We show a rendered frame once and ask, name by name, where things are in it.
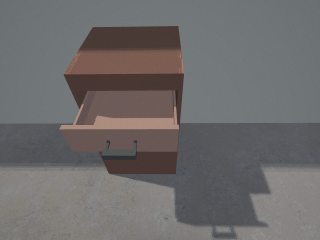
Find cabinet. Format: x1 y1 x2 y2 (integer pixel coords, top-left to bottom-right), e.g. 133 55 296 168
63 26 184 174

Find drawer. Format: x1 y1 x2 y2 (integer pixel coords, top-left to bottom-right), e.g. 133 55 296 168
59 90 179 152

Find handle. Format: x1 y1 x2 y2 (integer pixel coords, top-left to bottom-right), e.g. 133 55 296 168
101 140 137 160

